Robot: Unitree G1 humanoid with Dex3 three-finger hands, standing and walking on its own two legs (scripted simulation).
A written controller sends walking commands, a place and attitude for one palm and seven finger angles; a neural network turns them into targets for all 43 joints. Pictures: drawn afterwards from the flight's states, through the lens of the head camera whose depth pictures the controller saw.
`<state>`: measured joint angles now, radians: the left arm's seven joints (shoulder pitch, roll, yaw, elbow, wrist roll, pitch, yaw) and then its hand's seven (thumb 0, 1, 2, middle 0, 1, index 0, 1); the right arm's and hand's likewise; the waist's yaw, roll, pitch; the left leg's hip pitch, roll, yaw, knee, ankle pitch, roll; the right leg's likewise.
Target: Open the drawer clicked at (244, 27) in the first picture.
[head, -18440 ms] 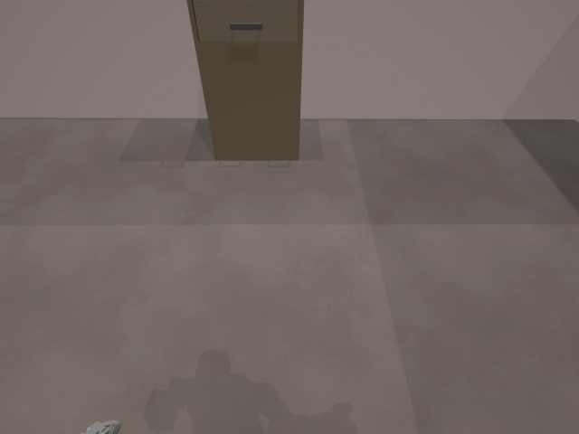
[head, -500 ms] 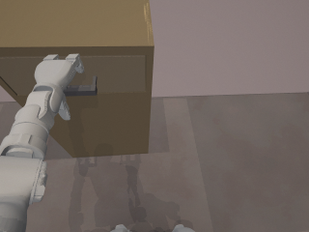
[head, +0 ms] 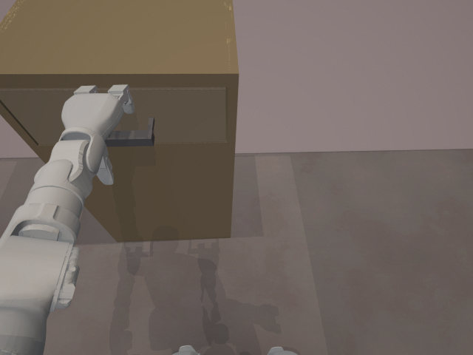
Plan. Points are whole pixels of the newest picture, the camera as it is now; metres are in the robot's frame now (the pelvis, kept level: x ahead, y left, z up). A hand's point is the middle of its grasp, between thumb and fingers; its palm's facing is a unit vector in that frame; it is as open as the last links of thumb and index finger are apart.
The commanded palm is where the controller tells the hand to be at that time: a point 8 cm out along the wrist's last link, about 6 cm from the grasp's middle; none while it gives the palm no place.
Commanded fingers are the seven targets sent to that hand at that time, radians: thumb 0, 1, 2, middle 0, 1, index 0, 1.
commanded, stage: re-aim the fingers above the handle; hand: left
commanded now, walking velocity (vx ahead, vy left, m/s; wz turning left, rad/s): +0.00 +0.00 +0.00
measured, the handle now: (121, 130) +0.56 +0.21 +0.00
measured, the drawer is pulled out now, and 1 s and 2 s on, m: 0.00 0.00 0.00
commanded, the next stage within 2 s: lower the fingers behind the handle in 0.18 s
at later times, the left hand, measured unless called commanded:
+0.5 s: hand (109, 139) +0.50 +0.21 +0.04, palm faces -0.11 -0.05 -0.99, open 13.8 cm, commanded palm +0.49 +0.23 +0.09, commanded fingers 0.00 -0.50 0.30 -0.30 -1.20 -0.30 -1.20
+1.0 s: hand (112, 149) +0.50 +0.22 +0.01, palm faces -0.10 -0.02 -0.99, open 13.8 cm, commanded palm +0.49 +0.22 +0.06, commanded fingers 0.00 -0.50 0.30 -0.30 -1.20 -0.30 -1.20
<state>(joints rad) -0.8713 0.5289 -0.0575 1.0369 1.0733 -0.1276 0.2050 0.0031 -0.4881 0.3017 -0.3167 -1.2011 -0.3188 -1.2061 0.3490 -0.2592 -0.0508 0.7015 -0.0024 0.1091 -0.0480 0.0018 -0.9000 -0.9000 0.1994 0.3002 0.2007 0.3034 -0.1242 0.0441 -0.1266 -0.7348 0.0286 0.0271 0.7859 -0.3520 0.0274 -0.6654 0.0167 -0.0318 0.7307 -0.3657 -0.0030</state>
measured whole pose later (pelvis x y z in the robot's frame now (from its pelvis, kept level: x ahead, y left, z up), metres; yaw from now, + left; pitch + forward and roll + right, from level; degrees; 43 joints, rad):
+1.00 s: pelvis +0.00 +0.00 -0.01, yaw -1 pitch +21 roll -2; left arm -0.87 0.54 -0.02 1.12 1.11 -0.10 0.28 0.00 -0.49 0.30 -0.31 -1.21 -0.32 -1.20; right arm 0.35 -0.25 -0.05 0.71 -0.02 0.11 -0.04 0.00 -0.90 -0.90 0.20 0.30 0.20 0.30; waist -0.15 0.05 -0.15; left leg -0.86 0.04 0.03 0.87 -0.39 0.03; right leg -0.79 0.03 -0.03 0.82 -0.40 0.00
